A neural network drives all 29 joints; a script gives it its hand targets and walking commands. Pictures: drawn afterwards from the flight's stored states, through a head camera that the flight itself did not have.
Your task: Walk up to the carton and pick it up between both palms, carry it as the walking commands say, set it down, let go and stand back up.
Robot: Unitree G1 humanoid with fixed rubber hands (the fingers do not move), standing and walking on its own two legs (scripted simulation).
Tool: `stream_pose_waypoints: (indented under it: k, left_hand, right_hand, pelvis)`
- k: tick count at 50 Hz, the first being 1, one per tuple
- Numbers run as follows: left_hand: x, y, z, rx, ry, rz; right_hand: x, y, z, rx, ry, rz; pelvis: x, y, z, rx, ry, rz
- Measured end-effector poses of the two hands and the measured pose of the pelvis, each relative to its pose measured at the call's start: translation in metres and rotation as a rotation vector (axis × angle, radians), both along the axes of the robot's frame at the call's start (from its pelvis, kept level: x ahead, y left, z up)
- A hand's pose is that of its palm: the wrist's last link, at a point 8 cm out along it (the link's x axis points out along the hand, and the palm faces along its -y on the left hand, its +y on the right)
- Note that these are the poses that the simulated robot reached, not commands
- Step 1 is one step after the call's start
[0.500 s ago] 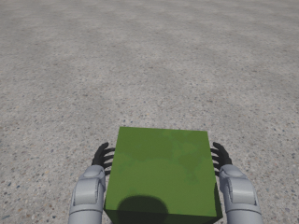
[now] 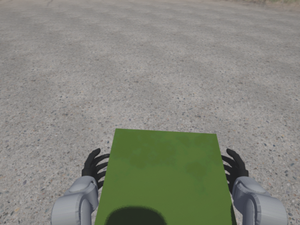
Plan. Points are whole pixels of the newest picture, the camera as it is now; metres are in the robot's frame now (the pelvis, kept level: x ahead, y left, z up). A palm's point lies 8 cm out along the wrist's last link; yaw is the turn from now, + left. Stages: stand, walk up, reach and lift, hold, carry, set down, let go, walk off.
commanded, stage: carry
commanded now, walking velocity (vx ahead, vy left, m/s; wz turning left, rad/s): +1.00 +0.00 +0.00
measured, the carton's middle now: (162, 191) +0.23 -0.01 +0.03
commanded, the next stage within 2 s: none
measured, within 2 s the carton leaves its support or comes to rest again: neither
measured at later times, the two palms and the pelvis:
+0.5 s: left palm (116, 95) +0.58 +0.16 +0.08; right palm (206, 103) +0.53 -0.17 +0.09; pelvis +0.34 +0.03 +0.00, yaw -6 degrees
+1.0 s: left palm (125, 58) +0.96 +0.18 +0.07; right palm (186, 57) +0.97 -0.16 +0.08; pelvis +0.75 +0.01 -0.02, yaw -1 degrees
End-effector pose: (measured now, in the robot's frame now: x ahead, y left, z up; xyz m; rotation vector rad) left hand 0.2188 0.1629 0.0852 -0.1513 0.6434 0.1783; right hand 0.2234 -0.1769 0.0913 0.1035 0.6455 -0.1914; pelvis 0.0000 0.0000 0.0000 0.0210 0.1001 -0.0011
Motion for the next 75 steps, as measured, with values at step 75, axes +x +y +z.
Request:
stream_pose_waypoints:
  k: [75]
  left_hand:
    - [1.118,-0.022,-0.015,0.031,0.000,-0.029]
  right_hand:
    - [1.108,-0.022,-0.023,-0.011,0.002,-0.004]
  pelvis:
    - [1.107,-0.017,-0.019,-0.046,-0.024,-0.024]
